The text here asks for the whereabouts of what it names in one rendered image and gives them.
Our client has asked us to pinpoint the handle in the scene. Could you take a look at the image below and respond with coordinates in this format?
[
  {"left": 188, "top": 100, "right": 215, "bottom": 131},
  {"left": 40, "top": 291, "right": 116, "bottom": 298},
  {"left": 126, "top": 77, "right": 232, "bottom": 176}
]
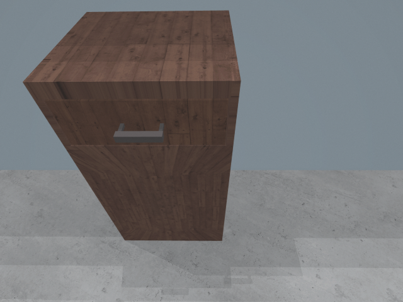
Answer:
[{"left": 113, "top": 123, "right": 164, "bottom": 143}]

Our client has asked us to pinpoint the drawer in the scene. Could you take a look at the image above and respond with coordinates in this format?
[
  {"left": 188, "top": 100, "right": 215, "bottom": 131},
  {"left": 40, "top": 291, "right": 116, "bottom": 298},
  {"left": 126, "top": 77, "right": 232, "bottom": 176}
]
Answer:
[{"left": 45, "top": 99, "right": 229, "bottom": 145}]

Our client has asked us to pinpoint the cabinet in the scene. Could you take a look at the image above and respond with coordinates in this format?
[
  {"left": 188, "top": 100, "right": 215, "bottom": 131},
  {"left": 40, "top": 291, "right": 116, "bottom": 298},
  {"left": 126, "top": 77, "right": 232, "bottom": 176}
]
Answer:
[{"left": 23, "top": 10, "right": 241, "bottom": 241}]

